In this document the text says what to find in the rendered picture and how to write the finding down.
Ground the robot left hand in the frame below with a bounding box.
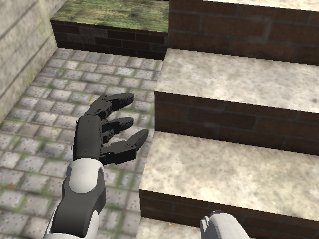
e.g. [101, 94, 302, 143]
[71, 93, 149, 165]

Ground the robot right thigh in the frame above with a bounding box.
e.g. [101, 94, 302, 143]
[199, 213, 250, 239]

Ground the right robot shin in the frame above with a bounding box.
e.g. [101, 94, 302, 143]
[209, 210, 223, 217]

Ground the robot left forearm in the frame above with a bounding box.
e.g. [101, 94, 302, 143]
[43, 158, 107, 239]

